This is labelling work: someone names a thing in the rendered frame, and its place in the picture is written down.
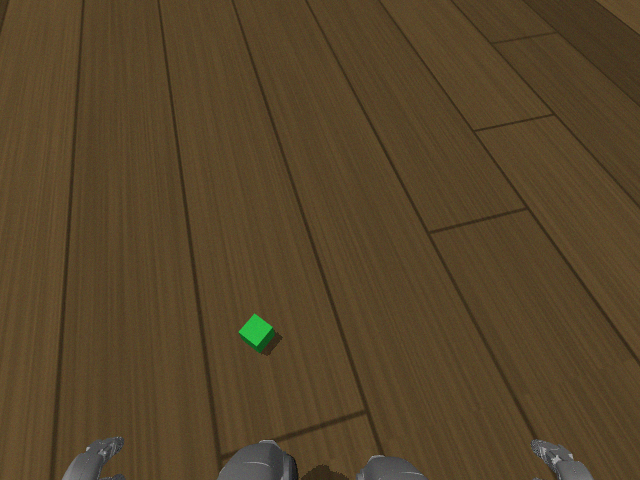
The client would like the cube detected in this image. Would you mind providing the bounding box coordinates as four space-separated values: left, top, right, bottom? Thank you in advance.
239 313 275 353

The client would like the right robot hand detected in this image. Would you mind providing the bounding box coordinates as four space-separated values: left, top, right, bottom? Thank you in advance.
531 439 594 480

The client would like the left robot hand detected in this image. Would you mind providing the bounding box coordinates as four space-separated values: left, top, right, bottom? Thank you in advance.
62 437 126 480

